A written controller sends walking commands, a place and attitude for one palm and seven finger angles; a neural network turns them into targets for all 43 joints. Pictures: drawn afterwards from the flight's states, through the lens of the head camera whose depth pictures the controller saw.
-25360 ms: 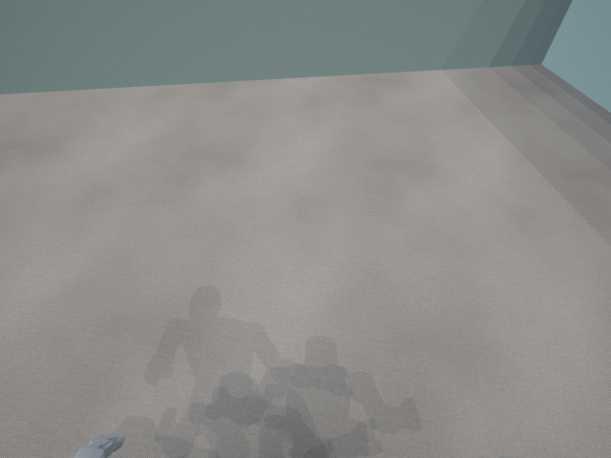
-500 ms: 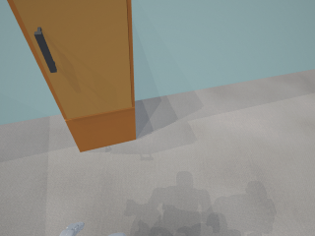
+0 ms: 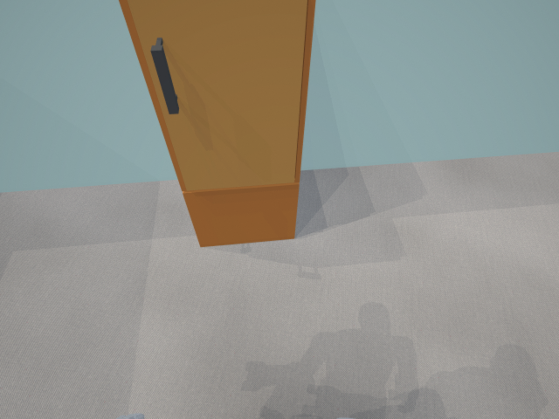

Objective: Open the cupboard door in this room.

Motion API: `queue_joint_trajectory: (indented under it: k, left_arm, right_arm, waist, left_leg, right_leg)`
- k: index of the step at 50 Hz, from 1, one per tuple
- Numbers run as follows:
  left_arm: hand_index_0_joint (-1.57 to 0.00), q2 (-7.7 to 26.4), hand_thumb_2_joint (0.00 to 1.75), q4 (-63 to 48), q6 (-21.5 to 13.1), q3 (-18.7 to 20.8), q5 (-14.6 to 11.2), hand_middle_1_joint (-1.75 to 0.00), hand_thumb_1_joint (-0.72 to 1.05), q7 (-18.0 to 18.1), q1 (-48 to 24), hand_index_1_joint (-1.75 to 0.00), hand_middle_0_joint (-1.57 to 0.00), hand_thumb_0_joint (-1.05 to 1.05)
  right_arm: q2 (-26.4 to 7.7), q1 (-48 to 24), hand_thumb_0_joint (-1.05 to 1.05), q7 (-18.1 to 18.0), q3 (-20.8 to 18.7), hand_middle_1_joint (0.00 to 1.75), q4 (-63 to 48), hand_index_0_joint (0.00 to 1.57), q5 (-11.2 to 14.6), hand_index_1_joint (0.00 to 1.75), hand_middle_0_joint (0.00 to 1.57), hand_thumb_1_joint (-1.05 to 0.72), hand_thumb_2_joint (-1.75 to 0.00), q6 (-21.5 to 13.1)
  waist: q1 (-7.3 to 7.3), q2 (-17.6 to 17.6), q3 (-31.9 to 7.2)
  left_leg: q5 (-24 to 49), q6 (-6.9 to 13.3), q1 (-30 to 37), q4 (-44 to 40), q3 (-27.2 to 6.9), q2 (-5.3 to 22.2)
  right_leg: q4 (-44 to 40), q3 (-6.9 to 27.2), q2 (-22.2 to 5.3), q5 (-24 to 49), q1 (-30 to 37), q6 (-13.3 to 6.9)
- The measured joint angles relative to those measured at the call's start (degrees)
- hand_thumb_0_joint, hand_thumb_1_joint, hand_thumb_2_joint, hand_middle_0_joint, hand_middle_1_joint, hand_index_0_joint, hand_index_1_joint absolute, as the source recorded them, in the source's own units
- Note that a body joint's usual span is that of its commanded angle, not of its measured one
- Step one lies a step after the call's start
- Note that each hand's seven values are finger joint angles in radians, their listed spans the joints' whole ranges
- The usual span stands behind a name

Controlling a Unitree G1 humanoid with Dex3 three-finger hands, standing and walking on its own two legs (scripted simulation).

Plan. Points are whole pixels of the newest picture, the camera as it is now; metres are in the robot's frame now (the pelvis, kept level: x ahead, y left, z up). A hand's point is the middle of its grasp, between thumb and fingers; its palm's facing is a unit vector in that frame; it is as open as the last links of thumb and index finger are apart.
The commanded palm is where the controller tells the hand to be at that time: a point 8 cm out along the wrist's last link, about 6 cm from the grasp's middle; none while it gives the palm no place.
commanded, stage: turn to face it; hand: left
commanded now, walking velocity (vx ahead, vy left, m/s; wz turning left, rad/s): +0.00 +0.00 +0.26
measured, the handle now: (167, 77) +0.79 +0.29 +0.04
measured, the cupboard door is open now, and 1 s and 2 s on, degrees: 0 0 0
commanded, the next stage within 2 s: take the last steps up to it in 0.08 s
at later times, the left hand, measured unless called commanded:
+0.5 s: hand out of the picture -0.06 +0.15 -0.16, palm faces +0.25 -0.95 -0.21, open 7.3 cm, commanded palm none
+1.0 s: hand (174, 355) +0.24 +0.20 -0.18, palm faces +0.09 -0.97 -0.21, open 7.4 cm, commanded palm none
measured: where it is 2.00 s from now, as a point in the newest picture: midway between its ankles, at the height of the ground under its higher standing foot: (303, 399)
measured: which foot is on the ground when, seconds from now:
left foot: down 0.00-0.08, up 0.10-0.56, down 0.58-1.00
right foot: up 0.00-0.06, down 0.08-0.58, up 0.60-1.00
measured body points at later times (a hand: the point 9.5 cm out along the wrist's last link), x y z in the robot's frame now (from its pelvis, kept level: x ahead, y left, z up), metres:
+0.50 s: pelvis +0.00 -0.02 +0.01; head +0.03 -0.02 +0.45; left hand -0.08 +0.20 -0.15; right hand +0.10 -0.26 -0.15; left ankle -0.06 +0.12 -0.71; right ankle -0.01 -0.13 -0.74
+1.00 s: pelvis +0.15 +0.00 -0.02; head +0.19 -0.01 +0.43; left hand +0.24 +0.25 -0.16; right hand +0.07 -0.22 -0.17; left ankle -0.03 +0.11 -0.74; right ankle +0.29 -0.09 -0.73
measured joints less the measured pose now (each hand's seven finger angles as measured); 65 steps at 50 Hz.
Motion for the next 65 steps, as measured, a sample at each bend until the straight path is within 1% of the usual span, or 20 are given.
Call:
queue_joint_trajectory:
  k: [4, 6, 8, 11, 15, 22, 25, 27, 30, 32, 34, 39, 42, 45, 50, 52, 55, 57, 61, 65]
  left_arm:
    - [-0.20, -1.6, 0.90, -1.0, -1.6, -0.8, -0.1, -0.30, 0.91, -0.1, -0.3, -0.30, -0.20, 0.00]
    - [-0.20, -2.8, 0.90, -1.0, -2.3, -1.1, 0.5, -0.30, 0.91, 0.1, -0.1, -0.30, -0.20, 0.00]
    - [-0.20, -3.7, 0.90, -1.3, -2.4, -1.5, 0.6, -0.30, 0.90, 0.1, 0.8, -0.30, -0.20, 0.00]
    - [-0.20, -4.4, 0.90, -1.1, -2.5, -1.5, 0.6, -0.30, 0.90, 0.2, 2.3, -0.30, -0.20, 0.00]
    - [-0.20, -4.4, 0.90, -0.1, -3.6, -1.2, 0.7, -0.30, 0.92, 0.1, 4.3, -0.30, -0.20, 0.00]
    - [-0.20, -3.6, 0.90, 3.2, -5.4, -1.0, 1.5, -0.30, 0.91, -0.6, 10.1, -0.30, -0.20, 0.00]
    - [-0.20, -3.2, 0.90, 5.5, -5.2, -0.9, 1.7, -0.30, 0.91, -0.9, 12.6, -0.30, -0.20, 0.00]
    - [-0.20, -2.9, 0.90, 7.2, -4.9, -0.7, 1.4, -0.30, 0.91, -1.0, 14.3, -0.30, -0.20, 0.00]
    - [-0.20, -2.4, 0.90, 9.9, -3.6, -0.7, 0.8, -0.30, 0.91, -1.2, 16.4, -0.30, -0.20, 0.00]
    - [-0.20, -2.3, 0.90, 11.2, -2.4, -0.6, 1.0, -0.30, 0.91, -1.3, 16.8, -0.30, -0.20, 0.00]
    - [-0.20, -2.4, 0.90, 11.8, -2.0, -0.5, 1.2, -0.30, 0.91, -1.7, 16.1, -0.30, -0.20, 0.01]
    - [-0.19, -1.8, 0.90, 9.3, -2.9, 0.0, 1.2, -0.30, 0.91, -2.3, 10.6, -0.30, -0.20, 0.01]
    - [-0.19, -1.2, 0.90, 6.9, -2.9, 0.3, 1.1, -0.30, 0.91, -2.4, 6.5, -0.30, -0.19, 0.01]
    - [-0.19, -1.0, 0.90, 4.7, -2.9, 0.4, 0.9, -0.30, 0.91, -2.7, 2.5, -0.30, -0.19, 0.00]
    - [-0.19, -1.1, 0.90, 1.8, -4.2, 0.1, 0.6, -0.30, 0.91, -2.9, -2.4, -0.30, -0.19, 0.00]
    - [-0.19, -1.1, 0.90, 1.1, -6.1, 0.2, 1.0, -0.30, 0.91, -2.6, -3.1, -0.30, -0.19, 0.00]
    - [-0.19, -1.7, 0.90, 1.2, -7.2, 0.0, 0.4, -0.30, 0.91, -1.8, -3.3, -0.30, -0.19, 0.00]
    - [-0.20, -2.3, 0.90, 1.9, -6.7, -0.4, 0.3, -0.30, 0.91, -1.5, -2.4, -0.30, -0.20, 0.00]
    - [-0.20, -3.5, 0.90, 3.8, -6.2, -0.3, 0.3, -0.30, 0.93, -0.4, 0.5, -0.30, -0.20, -0.01]
    - [-0.20, -3.2, 0.90, 5.5, -6.3, -0.5, 0.7, -0.30, 0.94, -0.4, 3.3, -0.30, -0.20, -0.01]
  right_arm:
    - [-0.5, 0.2, 0.00, 0.2, -0.4, 0.30, 0.8, 0.20, 0.3, 0.30, 0.20, -0.90, -0.90, 0.6]
    - [-1.2, -0.1, 0.01, 0.3, -0.9, 0.30, 1.4, 0.20, 0.7, 0.30, 0.20, -0.90, -0.90, 1.2]
    - [-1.8, -0.1, 0.01, 0.4, -1.5, 0.30, 1.7, 0.20, 0.5, 0.29, 0.20, -0.91, -0.90, 2.1]
    - [-2.6, -0.3, 0.01, 0.7, -2.0, 0.30, 2.2, 0.20, 0.3, 0.29, 0.20, -0.91, -0.90, 2.5]
    - [-3.3, 0.5, 0.01, 0.9, -2.2, 0.30, 2.9, 0.20, -0.1, 0.29, 0.20, -0.91, -0.90, 2.0]
    - [-2.8, 0.6, 0.01, 1.2, -1.6, 0.30, 4.8, 0.20, -0.3, 0.29, 0.19, -0.91, -0.90, 1.3]
    - [-2.0, -0.6, 0.01, 1.1, -0.9, 0.30, 4.8, 0.20, 0.0, 0.29, 0.19, -0.91, -0.90, 0.4]
    - [-1.3, -1.5, 0.01, 0.9, -0.3, 0.30, 4.6, 0.20, 0.2, 0.29, 0.19, -0.91, -0.90, -0.6]
    - [0.2, -2.4, 0.01, 0.4, 0.2, 0.30, 4.3, 0.20, 0.2, 0.29, 0.19, -0.91, -0.90, -2.7]
    - [1.5, -1.9, 0.00, 0.3, 0.7, 0.30, 3.9, 0.20, 0.0, 0.29, 0.19, -0.91, -0.90, -3.5]
    - [2.1, -0.5, 0.00, -0.6, 0.1, 0.30, 3.6, 0.20, 0.3, 0.29, 0.20, -0.93, -0.90, -4.4]
    - [1.3, 3.9, -0.01, -1.2, 0.3, 0.30, 5.6, 0.20, 0.2, 0.30, 0.20, -0.95, -0.90, -5.3]
    - [1.8, 7.1, -0.01, -1.3, 0.6, 0.30, 7.5, 0.20, 0.3, 0.29, 0.20, -0.94, -0.90, -5.2]
    - [2.3, 10.1, 0.00, -1.3, 0.8, 0.30, 9.1, 0.20, 0.1, 0.29, 0.20, -0.93, -0.90, -5.0]
    - [2.5, 13.3, 0.00, -1.2, 0.6, 0.30, 11.5, 0.20, -0.1, 0.29, 0.20, -0.91, -0.90, -4.2]
    - [2.6, 13.7, 0.00, -0.8, 0.5, 0.30, 12.6, 0.20, 0.4, 0.29, 0.20, -0.91, -0.90, -3.6]
    - [2.1, 11.0, 0.01, -0.4, 0.3, 0.30, 11.9, 0.20, 1.3, 0.29, 0.20, -0.91, -0.90, -2.2]
    - [1.7, 8.5, 0.01, -0.3, 0.0, 0.30, 10.6, 0.20, 1.0, 0.29, 0.20, -0.91, -0.90, -1.9]
    - [0.8, 4.0, 0.01, -0.2, -0.4, 0.30, 7.3, 0.20, 0.3, 0.29, 0.20, -0.91, -0.90, -2.0]
    - [0.8, 1.0, 0.00, -0.2, -0.2, 0.30, 5.4, 0.20, 0.1, 0.29, 0.19, -0.91, -0.90, -2.1]
  waist:
    - [-0.07, 0.9, -0.8]
    - [0.03, 2.4, -0.6]
    - [0.03, 2.6, -0.9]
    - [0.29, 2.3, -0.9]
    - [0.59, 2.1, -1.3]
    - [3.33, 0.4, -2.5]
    - [4.70, -0.6, -2.3]
    - [5.24, -1.1, -2.3]
    - [5.30, -2.2, -2.4]
    - [4.86, -2.6, -2.8]
    - [3.66, -2.1, -3.2]
    - [2.37, -2.0, -2.5]
    - [2.06, -2.3, -1.9]
    - [1.08, -2.1, -1.0]
    - [-0.95, -0.2, 0.9]
    - [-0.56, 0.3, 1.5]
    - [-0.82, 1.0, 3.2]
    - [-0.65, 1.2, 3.2]
    - [-0.63, 1.7, 1.7]
    - [0.06, 1.5, -0.3]
  left_leg:
    - [-0.9, -1.7, -2.5, 3.4, -1.5, -0.7]
    - [-7.8, -2.6, -4.8, 9.7, -2.1, -0.4]
    - [-13.4, -3.2, -8.1, 20.2, -1.7, -0.7]
    - [-12.2, -4.2, -11.0, 32.7, -0.5, 0.5]
    - [-8.3, -5.4, -10.5, 36.6, -0.1, 3.5]
    - [-10.7, -5.4, -4.4, 23.5, 2.9, 6.7]
    - [-12.6, -4.7, -1.3, 14.8, 4.5, 6.3]
    - [-9.8, -4.3, 1.6, 7.4, 6.0, 5.8]
    - [-7.5, -2.5, 5.1, 2.2, 7.8, 5.0]
    - [-8.9, -1.8, 6.8, 2.3, 8.8, 5.0]
    - [-8.9, -1.7, 9.2, 0.1, 8.9, 5.0]
    - [-7.8, -1.5, 15.1, -6.2, 9.0, 4.2]
    - [-8.4, -2.1, 18.0, -8.5, 9.4, 3.8]
    - [-9.9, -2.9, 20.5, -9.5, 9.7, 3.8]
    - [-15.6, -5.2, 23.0, -5.5, 10.2, 5.7]
    - [-18.2, -4.7, 19.1, 7.0, 9.7, 7.4]
    - [-17.7, -2.3, 6.0, 35.9, 3.7, 6.7]
    - [-13.6, -1.7, -1.3, 44.3, 2.9, 6.8]
    - [-7.7, -2.5, -10.6, 42.1, 2.8, 8.2]
    - [-6.3, -3.8, -13.0, 32.2, 3.7, 8.8]
  right_leg:
    - [-15.2, -0.9, 0.6, 7.2, 6.5, -1.6]
    - [-15.4, -2.2, 1.2, 7.7, 6.8, -4.7]
    - [-15.6, -3.3, 0.6, 7.3, 7.3, -6.2]
    - [-18.0, -4.3, -0.1, 8.5, 8.6, -6.6]
    - [-20.8, -6.4, -0.2, 9.7, 9.9, -6.7]
    - [-24.0, -8.1, -0.9, 10.3, 11.4, -6.2]
    - [-24.2, -8.2, -1.5, 10.0, 11.9, -5.3]
    - [-23.1, -8.3, -1.8, 8.9, 12.0, -4.4]
    - [-15.3, -7.1, -2.5, 3.5, 10.0, -3.6]
    - [-4.7, -5.4, -2.0, -0.9, 6.2, -4.2]
    - [4.1, -4.8, -1.8, 0.1, 2.0, -4.4]
    - [12.4, -3.4, -3.0, 7.0, -7.2, -3.6]
    - [11.7, -3.4, -3.6, 10.4, -11.2, -3.3]
    - [5.9, -4.2, -3.8, 13.1, -12.7, -3.7]
    - [-8.7, -6.1, -1.4, 13.3, -8.0, -6.4]
    - [-10.3, -6.6, -0.3, 16.5, -5.7, -8.0]
    - [-7.8, -7.6, 0.6, 11.9, -3.7, -9.6]
    - [-10.7, -7.8, 1.4, 11.7, -1.0, -9.5]
    - [-17.8, -8.4, 3.0, 13.2, 3.9, -9.9]
    - [-22.3, -8.9, 3.9, 13.4, 7.6, -10.0]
